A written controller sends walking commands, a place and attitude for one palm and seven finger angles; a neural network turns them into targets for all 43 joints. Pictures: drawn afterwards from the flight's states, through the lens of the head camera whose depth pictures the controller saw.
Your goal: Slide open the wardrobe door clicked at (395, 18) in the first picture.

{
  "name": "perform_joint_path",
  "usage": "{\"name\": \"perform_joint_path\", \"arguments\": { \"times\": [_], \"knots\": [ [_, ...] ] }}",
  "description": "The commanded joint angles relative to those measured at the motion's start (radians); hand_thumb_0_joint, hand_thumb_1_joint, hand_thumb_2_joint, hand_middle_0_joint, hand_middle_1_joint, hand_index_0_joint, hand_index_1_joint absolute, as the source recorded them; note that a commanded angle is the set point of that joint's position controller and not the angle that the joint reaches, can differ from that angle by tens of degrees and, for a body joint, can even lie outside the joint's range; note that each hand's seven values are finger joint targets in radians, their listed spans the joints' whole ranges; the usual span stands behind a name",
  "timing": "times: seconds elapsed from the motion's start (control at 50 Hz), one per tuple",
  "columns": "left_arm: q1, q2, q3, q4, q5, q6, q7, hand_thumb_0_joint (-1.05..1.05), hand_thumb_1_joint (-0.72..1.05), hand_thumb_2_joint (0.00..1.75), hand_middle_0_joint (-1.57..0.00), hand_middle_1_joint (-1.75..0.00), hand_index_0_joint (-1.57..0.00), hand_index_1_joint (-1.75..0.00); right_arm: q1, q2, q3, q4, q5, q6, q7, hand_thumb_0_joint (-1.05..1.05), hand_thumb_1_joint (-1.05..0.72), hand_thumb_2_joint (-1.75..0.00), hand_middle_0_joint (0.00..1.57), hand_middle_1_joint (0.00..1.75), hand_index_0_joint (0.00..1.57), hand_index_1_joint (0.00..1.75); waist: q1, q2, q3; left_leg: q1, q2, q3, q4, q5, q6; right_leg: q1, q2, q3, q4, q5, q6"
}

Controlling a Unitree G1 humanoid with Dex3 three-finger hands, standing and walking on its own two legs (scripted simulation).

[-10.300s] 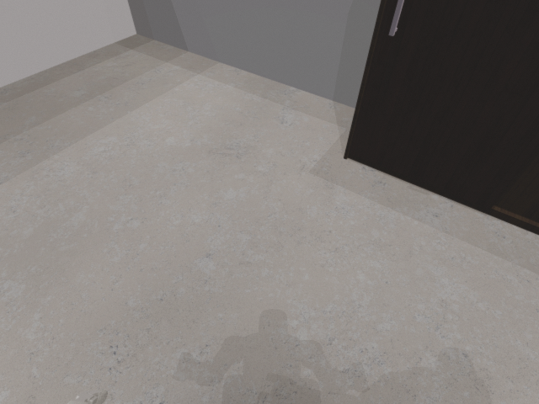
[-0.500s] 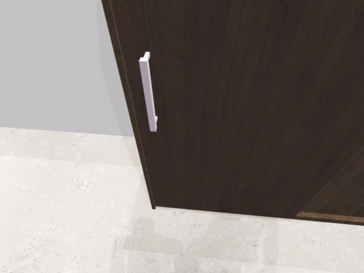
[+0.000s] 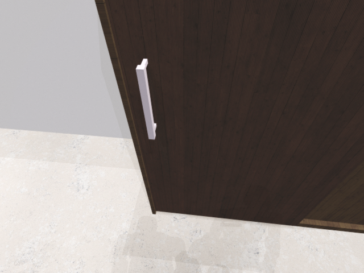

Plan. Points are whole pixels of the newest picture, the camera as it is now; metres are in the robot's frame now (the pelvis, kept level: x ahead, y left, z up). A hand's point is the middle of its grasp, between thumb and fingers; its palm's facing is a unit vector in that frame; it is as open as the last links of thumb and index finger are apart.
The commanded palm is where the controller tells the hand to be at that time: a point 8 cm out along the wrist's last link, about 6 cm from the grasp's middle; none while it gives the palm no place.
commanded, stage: come to a stop and stand still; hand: left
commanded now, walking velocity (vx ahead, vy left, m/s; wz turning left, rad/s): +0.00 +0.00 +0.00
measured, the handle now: (148, 103) +0.53 +0.13 +0.08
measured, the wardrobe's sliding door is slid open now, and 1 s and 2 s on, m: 0.00 0.00 0.00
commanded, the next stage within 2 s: look again from close up in 0.70 s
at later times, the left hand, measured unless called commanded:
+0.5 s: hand out of the picture +0.05 +0.16 -0.17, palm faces +0.03 -0.98 -0.21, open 7.3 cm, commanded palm none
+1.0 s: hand out of the picture +0.05 +0.15 -0.17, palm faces +0.04 -0.98 -0.20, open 7.4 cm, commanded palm none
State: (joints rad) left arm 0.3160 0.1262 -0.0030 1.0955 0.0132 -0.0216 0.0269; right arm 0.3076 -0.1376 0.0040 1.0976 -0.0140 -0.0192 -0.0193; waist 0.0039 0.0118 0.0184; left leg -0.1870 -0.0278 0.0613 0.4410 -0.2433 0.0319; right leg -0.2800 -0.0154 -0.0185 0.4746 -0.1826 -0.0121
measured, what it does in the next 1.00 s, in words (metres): stands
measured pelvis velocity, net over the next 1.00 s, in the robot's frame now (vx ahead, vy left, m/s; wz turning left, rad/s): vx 0.03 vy -0.03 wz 0.01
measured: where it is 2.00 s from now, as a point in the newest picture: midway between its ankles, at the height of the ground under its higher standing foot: outside the picture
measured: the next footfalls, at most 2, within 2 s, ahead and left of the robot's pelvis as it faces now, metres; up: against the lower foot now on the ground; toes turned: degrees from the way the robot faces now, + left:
none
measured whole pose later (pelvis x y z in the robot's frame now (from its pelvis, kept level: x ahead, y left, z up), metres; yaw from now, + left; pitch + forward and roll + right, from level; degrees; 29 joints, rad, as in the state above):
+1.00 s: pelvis +0.03 -0.03 +0.00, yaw +1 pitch -1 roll +1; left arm 0.25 0.17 0.00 1.10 0.01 -0.02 0.02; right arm 0.27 -0.16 0.01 1.14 -0.02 -0.02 -0.02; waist 0.00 0.00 0.04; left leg -0.11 0.01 0.03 0.39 -0.26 -0.01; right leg -0.20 0.02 -0.05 0.43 -0.21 -0.05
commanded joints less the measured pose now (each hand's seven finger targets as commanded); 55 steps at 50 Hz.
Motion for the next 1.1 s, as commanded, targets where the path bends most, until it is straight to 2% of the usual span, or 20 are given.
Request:
{"name": "perform_joint_path", "arguments": {
  "times": [0.0,0.12,0.16,0.28,0.3,0.36,0.4,0.46,0.5,0.54,0.64,0.68,0.76,0.86,1.0,1.06,1.08],
  "knots": [
    [0.039,0.102,0.013,-0.030,0.000,-0.017,0.009,0.00,0.90,0.90,-0.20,-0.30,-0.20,-0.30,0.069,-0.089,-0.012,-0.020,0.002,-0.022,-0.011,0.00,-0.90,-0.90,0.20,0.30,0.20,0.30,-0.009,-0.026,0.038,-0.056,0.121,-0.110,-0.110,0.047,0.008,0.064,-0.088,0.112,-0.081,0.045,-0.034],
    [0.031,0.119,0.014,-0.026,-0.002,-0.019,0.009,0.00,0.90,0.90,-0.20,-0.30,-0.20,-0.30,0.048,-0.098,-0.011,-0.011,0.002,-0.022,-0.013,0.00,-0.90,-0.90,0.20,0.30,0.20,0.30,-0.006,-0.023,0.027,-0.029,0.120,-0.096,-0.097,0.093,0.003,0.093,-0.097,0.114,-0.080,0.119,-0.039],
    [0.020,0.125,0.014,-0.026,-0.003,-0.017,0.009,0.00,0.90,0.90,-0.20,-0.30,-0.20,-0.30,0.044,-0.100,-0.011,-0.007,0.002,-0.020,-0.014,0.00,-0.90,-0.90,0.20,0.30,0.20,0.30,-0.006,-0.012,0.036,-0.030,0.122,-0.097,-0.102,0.081,0.001,0.091,-0.093,0.113,-0.083,0.101,-0.039],
    [0.008,0.135,0.015,-0.029,-0.002,-0.017,0.009,0.00,0.90,0.90,-0.20,-0.30,-0.20,-0.30,0.036,-0.105,-0.011,-0.002,0.000,-0.019,-0.015,0.00,-0.90,-0.90,0.20,0.30,0.20,0.30,-0.005,-0.027,0.025,-0.010,0.126,-0.093,-0.095,0.118,-0.001,0.111,-0.093,0.108,-0.081,0.155,-0.040],
    [0.003,0.140,0.016,-0.031,-0.003,-0.017,0.009,0.00,0.90,0.90,-0.20,-0.30,-0.20,-0.30,0.036,-0.111,-0.011,-0.001,0.000,-0.019,-0.015,0.00,-0.90,-0.90,0.20,0.30,0.20,0.30,-0.005,-0.012,0.024,-0.011,0.126,-0.090,-0.096,0.122,-0.002,0.116,-0.095,0.108,-0.078,0.165,-0.041],
    [-0.007,0.146,0.017,-0.031,-0.004,-0.016,0.008,0.00,0.90,0.90,-0.20,-0.30,-0.20,-0.30,0.028,-0.115,-0.011,-0.001,0.000,-0.018,-0.015,0.00,-0.90,-0.90,0.20,0.30,0.20,0.30,-0.005,-0.023,0.031,-0.009,0.126,-0.091,-0.102,0.102,-0.004,0.110,-0.095,0.109,-0.088,0.136,-0.041],
    [-0.007,0.152,0.018,-0.034,-0.003,-0.018,0.009,0.00,0.90,0.90,-0.20,-0.30,-0.20,-0.30,0.029,-0.116,-0.013,0.002,-0.001,-0.019,-0.015,0.00,-0.90,-0.90,0.20,0.30,0.20,0.30,-0.004,-0.016,0.013,0.001,0.126,-0.087,-0.093,0.133,-0.005,0.128,-0.098,0.107,-0.081,0.185,-0.043],
    [-0.014,0.157,0.020,-0.036,-0.004,-0.017,0.008,0.00,0.90,0.90,-0.20,-0.30,-0.20,-0.30,0.023,-0.119,-0.013,0.002,-0.001,-0.019,-0.015,0.00,-0.90,-0.90,0.20,0.30,0.20,0.30,-0.004,-0.015,0.018,0.004,0.126,-0.087,-0.100,0.119,-0.007,0.126,-0.098,0.110,-0.088,0.167,-0.044],
    [-0.019,0.157,0.021,-0.037,-0.003,-0.018,0.009,0.00,0.90,0.90,-0.20,-0.30,-0.20,-0.30,0.024,-0.122,-0.013,0.003,-0.001,-0.019,-0.016,0.00,-0.90,-0.90,0.20,0.30,0.20,0.30,-0.004,-0.027,0.016,0.006,0.129,-0.090,-0.098,0.142,-0.006,0.135,-0.098,0.106,-0.082,0.201,-0.045],
    [-0.022,0.159,0.021,-0.037,-0.004,-0.017,0.008,0.00,0.90,0.90,-0.20,-0.30,-0.20,-0.30,0.019,-0.125,-0.013,0.003,-0.001,-0.019,-0.016,0.00,-0.90,-0.90,0.20,0.30,0.20,0.30,-0.004,-0.010,0.018,0.012,0.130,-0.091,-0.103,0.138,-0.007,0.130,-0.096,0.108,-0.086,0.185,-0.045],
    [-0.028,0.166,0.023,-0.039,-0.004,-0.018,0.008,0.00,0.90,0.90,-0.20,-0.30,-0.20,-0.30,0.019,-0.127,-0.014,0.006,-0.001,-0.018,-0.015,0.00,-0.90,-0.90,0.20,0.30,0.20,0.30,-0.003,-0.027,0.021,0.010,0.129,-0.088,-0.106,0.124,-0.008,0.135,-0.098,0.111,-0.097,0.176,-0.046],
    [-0.030,0.167,0.023,-0.038,-0.003,-0.017,0.008,0.00,0.90,0.90,-0.20,-0.30,-0.20,-0.30,0.018,-0.123,-0.014,0.006,-0.002,-0.017,-0.016,0.00,-0.90,-0.90,0.20,0.30,0.20,0.30,-0.004,-0.013,0.027,0.012,0.130,-0.089,-0.106,0.127,-0.009,0.133,-0.096,0.108,-0.099,0.175,-0.047],
    [-0.034,0.171,0.022,-0.039,-0.004,-0.015,0.006,0.00,0.90,0.90,-0.20,-0.30,-0.20,-0.30,0.017,-0.129,-0.012,0.008,-0.002,-0.015,-0.015,0.00,-0.90,-0.90,0.20,0.30,0.20,0.30,-0.003,-0.019,0.047,-0.002,0.126,-0.089,-0.114,0.087,-0.011,0.120,-0.096,0.116,-0.118,0.115,-0.047],
    [-0.027,0.169,0.022,-0.036,-0.004,-0.016,0.005,0.00,0.90,0.90,-0.20,-0.30,-0.20,-0.30,0.023,-0.127,-0.012,0.009,-0.002,-0.015,-0.014,0.00,-0.90,-0.90,0.20,0.30,0.20,0.30,-0.003,-0.027,0.038,0.002,0.123,-0.087,-0.112,0.079,-0.011,0.120,-0.097,0.117,-0.131,0.087,-0.046],
    [-0.016,0.168,0.022,-0.035,-0.004,-0.019,0.007,0.00,0.90,0.90,-0.20,-0.30,-0.20,-0.30,0.032,-0.125,-0.014,0.013,-0.001,-0.015,-0.015,0.00,-0.90,-0.90,0.20,0.30,0.20,0.30,-0.003,-0.020,0.030,0.007,0.125,-0.088,-0.108,0.097,-0.013,0.131,-0.099,0.114,-0.129,0.126,-0.047],
    [-0.015,0.170,0.022,-0.031,-0.005,-0.017,0.006,0.00,0.90,0.90,-0.20,-0.30,-0.20,-0.30,0.034,-0.122,-0.013,0.016,-0.002,-0.014,-0.015,0.00,-0.90,-0.90,0.20,0.30,0.20,0.30,-0.002,-0.014,0.050,-0.005,0.123,-0.088,-0.114,0.068,-0.014,0.118,-0.097,0.117,-0.142,0.065,-0.046],
    [-0.009,0.162,0.020,-0.029,-0.004,-0.017,0.007,0.00,0.90,0.90,-0.20,-0.30,-0.20,-0.30,0.034,-0.115,-0.012,0.016,-0.002,-0.013,-0.015,0.00,-0.90,-0.90,0.20,0.30,0.20,0.30,-0.003,-0.019,0.051,0.001,0.126,-0.087,-0.110,0.080,-0.013,0.113,-0.095,0.116,-0.141,0.084,-0.047]
  ]
}}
